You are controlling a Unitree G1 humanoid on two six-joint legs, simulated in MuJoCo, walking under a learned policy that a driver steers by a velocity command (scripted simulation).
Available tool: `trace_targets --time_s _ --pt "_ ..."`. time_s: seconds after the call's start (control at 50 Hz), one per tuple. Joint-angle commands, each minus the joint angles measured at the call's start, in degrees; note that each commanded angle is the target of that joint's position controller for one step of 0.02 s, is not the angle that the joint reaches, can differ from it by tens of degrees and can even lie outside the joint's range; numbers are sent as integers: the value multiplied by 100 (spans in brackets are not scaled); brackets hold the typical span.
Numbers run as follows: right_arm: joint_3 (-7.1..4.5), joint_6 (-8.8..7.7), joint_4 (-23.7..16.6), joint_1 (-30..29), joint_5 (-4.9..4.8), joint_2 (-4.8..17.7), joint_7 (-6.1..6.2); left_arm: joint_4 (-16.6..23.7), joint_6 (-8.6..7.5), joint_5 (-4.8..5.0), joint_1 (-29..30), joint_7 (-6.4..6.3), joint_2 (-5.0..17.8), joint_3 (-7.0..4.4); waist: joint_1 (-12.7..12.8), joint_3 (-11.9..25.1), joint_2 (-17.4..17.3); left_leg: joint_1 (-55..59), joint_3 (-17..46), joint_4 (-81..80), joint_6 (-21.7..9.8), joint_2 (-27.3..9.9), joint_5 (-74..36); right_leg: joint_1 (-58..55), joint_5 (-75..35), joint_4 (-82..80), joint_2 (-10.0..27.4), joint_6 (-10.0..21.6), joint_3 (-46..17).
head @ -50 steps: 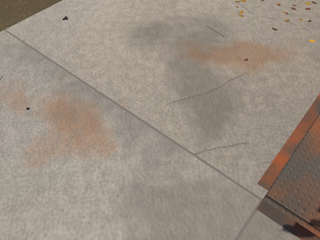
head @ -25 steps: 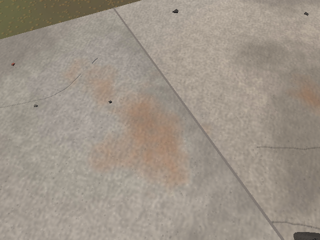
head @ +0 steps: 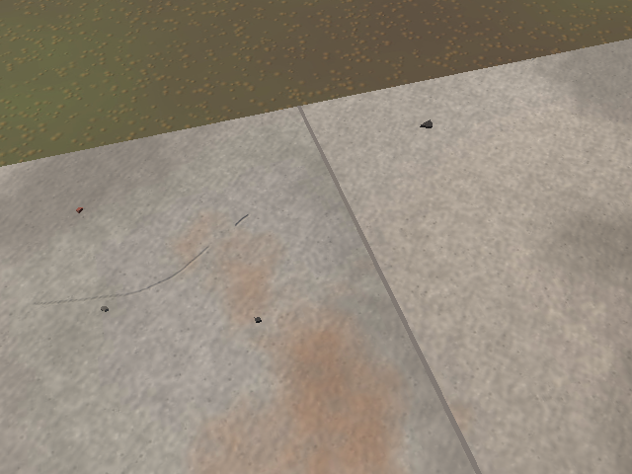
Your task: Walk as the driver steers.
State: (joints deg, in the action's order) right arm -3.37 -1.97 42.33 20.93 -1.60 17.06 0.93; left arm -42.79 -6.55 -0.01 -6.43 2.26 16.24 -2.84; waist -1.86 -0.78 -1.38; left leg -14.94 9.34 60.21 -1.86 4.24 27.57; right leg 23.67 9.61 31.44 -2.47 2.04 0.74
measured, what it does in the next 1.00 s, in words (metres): walks ahead, turning left: left foot, then right foot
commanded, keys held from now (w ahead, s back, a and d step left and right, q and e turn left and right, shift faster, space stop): w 0.26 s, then w+q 0.74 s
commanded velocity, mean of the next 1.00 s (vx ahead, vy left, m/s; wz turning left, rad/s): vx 0.50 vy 0.00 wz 0.36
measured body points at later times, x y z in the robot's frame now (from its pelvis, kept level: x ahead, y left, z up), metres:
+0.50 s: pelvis +0.28 +0.05 +0.00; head +0.32 +0.06 +0.45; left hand +0.27 +0.34 -0.13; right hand +0.52 -0.18 -0.07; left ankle +0.36 +0.14 -0.73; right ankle +0.11 -0.10 -0.66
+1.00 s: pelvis +0.57 +0.06 +0.00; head +0.59 +0.06 +0.45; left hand +0.66 +0.37 -0.07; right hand +0.71 -0.20 -0.12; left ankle +0.40 +0.14 -0.65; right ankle +0.67 -0.02 -0.73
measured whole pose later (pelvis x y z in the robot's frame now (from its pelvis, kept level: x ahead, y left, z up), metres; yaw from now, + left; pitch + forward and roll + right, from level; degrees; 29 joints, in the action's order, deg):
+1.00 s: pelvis +0.57 +0.06 +0.00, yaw +22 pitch +2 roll -1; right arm -3.5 -1.5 42.8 21.4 -1.7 17.2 0.9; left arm -39.5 -5.9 -0.2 -5.9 0.9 15.8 -2.4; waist -2.9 -0.7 -1.4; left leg -18.2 8.1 62.2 -1.6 3.7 27.2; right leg 22.4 10.1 30.5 -1.7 1.1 0.3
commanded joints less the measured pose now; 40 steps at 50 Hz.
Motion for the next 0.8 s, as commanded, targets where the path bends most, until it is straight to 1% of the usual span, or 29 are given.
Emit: trace_targets --time_s 0.02,0.04,0.06,0.08,0.1,0.12,0.16,0.2,0.24,0.3,0.34,0.36,0.38,0.4,0.42,0.44,0.46,0.48,0.5,0.52,0.54,0.56,0.58,0.6,0.62,0.66,0.72,0.76,0.8 --pt "-136 -174 -660 -580 72 764 -3 39 75 -8 -859 -45 701 -196 543 127 466 -2866 -148 1091 17 -623 -508 -2394 1377 -1755 1906 1083 -2859" --pt "-147 -185 -667 -625 118 685 -24 43 69 -59 -727 -64 584 -145 384 12 541 -2617 -191 731 6 -834 -785 -1994 854 -1869 1716 1024 -2471" --pt "-130 -183 -629 -535 108 576 -47 32 60 -77 -683 -75 529 -119 286 17 659 -2354 -256 510 21 -922 -932 -1766 457 -1982 1563 995 -2194" --pt "-106 -176 -589 -456 97 463 -60 -1 45 -48 -715 -83 524 -115 243 67 731 -2243 -338 314 48 -962 -982 -1685 131 -2066 1496 1028 -1976" --pt "-78 -169 -589 -477 105 376 -65 -46 27 -10 -774 -92 583 -127 233 68 732 -2246 -418 108 89 -993 -1042 -1634 -194 -2141 1488 1084 -1784" --pt "-46 -169 -648 -631 134 310 -65 -89 13 24 -841 -106 675 -148 258 22 671 -2341 -474 -190 141 -1029 -1185 -1627 -490 -2229 1509 1139 -1624" --pt "9 -202 -749 -984 156 220 -76 -159 34 49 -937 -136 836 -189 344 -20 564 -2399 -568 -913 215 -1063 -1734 -1675 -923 -2324 1471 1135 -1295" --pt "52 -243 -809 -1350 143 134 -116 -223 77 78 -1056 -154 898 -196 469 -63 549 -2223 -685 -1677 242 -997 -2395 -1670 -1143 -2353 1326 1014 -926" --pt "76 -278 -870 -1722 107 94 -167 -315 116 111 -1261 -166 941 -193 611 -125 538 -1945 -814 -2303 260 -868 -2914 -1662 -1217 -2330 1248 924 -684" --pt "73 -297 -970 -2107 36 136 -257 -470 187 119 -1551 -175 1007 -201 731 -207 566 -1897 -875 -2748 172 -770 -3114 -2079 -1222 -2266 1460 858 -583" --pt "55 -289 -1054 -2271 19 201 -324 -561 246 116 -1623 -193 1043 -220 695 -259 573 -1969 -860 -2915 4 -731 -2797 -2493 -1462 -2117 1655 759 -489" --pt "39 -281 -1076 -2267 24 249 -352 -585 277 114 -1611 -208 1075 -236 631 -233 589 -1893 -894 -2969 -94 -675 -2558 -2672 -1821 -1966 1716 699 -406" --pt "-4 -271 -1059 -2109 41 343 -366 -579 303 110 -1548 -229 1131 -256 491 -109 629 -1593 -985 -3015 -206 -551 -2321 -2795 -2626 -1665 1717 623 -268" --pt "-86 -259 -953 -1672 72 480 -360 -558 338 112 -1450 -258 1177 -270 205 188 644 -925 -1153 -3127 -343 -365 -2274 -2806 -3629 -1073 1632 513 -54" --pt "-231 -238 -715 -884 82 727 -327 -512 374 87 -1430 -297 1113 -242 -172 677 530 219 -1239 -3260 -518 -193 -2394 -2527 -4180 -62 1410 349 225" --pt "-375 -192 -543 67 91 1125 -261 -320 355 -60 -1419 -353 961 -154 -527 1349 22 1916 -101 -3061 -850 -977 -2630 -1298 -2875 1577 1211 126 442" --pt "-475 -193 -468 284 56 1678 -270 -102 213 -156 -1996 -272 235 97 -121 1948 -1463 3790 2854 -3607 -1918 -2256 -1562 1161 1361 3619 61 -255 296" --pt "-343 -187 -470 439 -1 1094 -265 -159 39 -1 -1636 -202 736 -5 -420 2116 -1018 3955 3514 -4141 -1938 -2327 -755 1941 2190 4290 161 -212 -582" --pt "-276 -211 -503 108 59 934 -248 58 -82 179 -1078 -149 985 -73 -422 1243 -795 3297 2713 -4259 -1699 -2116 -1107 2323 1732 4311 420 -123 -610" --pt "-255 -221 -555 -203 98 860 -236 132 -144 153 -788 -158 910 -42 -273 844 -242 2539 2122 -4310 -1561 -1870 -1678 2156 1292 3995 628 -94 -566" --pt "-221 -215 -602 -486 125 753 -236 150 -153 24 -665 -179 897 -68 -85 499 22 1817 1702 -4421 -1476 -1684 -2313 1893 1048 3523 754 -153 -534" --pt "-180 -218 -659 -662 178 651 -224 165 -110 -50 -711 -186 899 -96 116 430 -89 1337 1447 -4554 -1446 -1535 -2761 1520 873 3256 857 -201 -573" --pt "-183 -214 -692 -748 175 640 -218 199 -53 -76 -759 -184 845 -99 228 389 -185 1044 1378 -4671 -1491 -1466 -2943 1329 831 3057 856 -278 -556" --pt "-194 -221 -684 -769 139 650 -198 212 6 -83 -800 -184 771 -92 295 358 -203 793 1256 -4747 -1539 -1436 -3080 1227 821 2851 854 -364 -511" --pt "-209 -230 -660 -751 119 696 -168 242 57 -88 -754 -196 704 -80 319 294 -203 528 1098 -4809 -1557 -1379 -3144 1168 709 2613 829 -450 -448" --pt "-266 -228 -585 -630 97 863 -95 394 103 -103 -330 -213 567 -31 222 94 -178 159 829 -4899 -1478 -1228 -3082 1156 67 1860 743 -572 -384" --pt "-297 -185 -451 -358 63 940 -20 580 66 -85 393 -176 415 33 -43 -17 -187 -219 559 -4823 -1174 -926 -2628 619 -1193 569 474 -602 -365" --pt "-314 -161 -339 -109 34 984 -4 688 33 -17 711 -143 461 21 -166 -5 -201 -207 710 -4727 -1081 -970 -2359 309 -1565 181 322 -589 -404" --pt "-309 -128 -266 32 -5 940 8 769 8 25 848 -119 597 -29 -168 3 -255 130 1015 -4432 -1006 -1082 -2132 258 -1403 -120 295 -522 -557"
Next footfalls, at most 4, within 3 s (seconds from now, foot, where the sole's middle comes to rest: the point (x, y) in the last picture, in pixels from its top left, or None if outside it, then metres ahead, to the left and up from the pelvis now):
0.44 left None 0.40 0.14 -0.76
0.90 right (326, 375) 0.71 -0.01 -0.76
1.42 left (168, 336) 0.82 0.36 -0.76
1.90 right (162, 228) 1.16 0.42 -0.76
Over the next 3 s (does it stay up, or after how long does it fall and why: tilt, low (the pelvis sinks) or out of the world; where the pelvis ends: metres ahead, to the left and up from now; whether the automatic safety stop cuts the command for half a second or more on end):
stays up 1.18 0.94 0.00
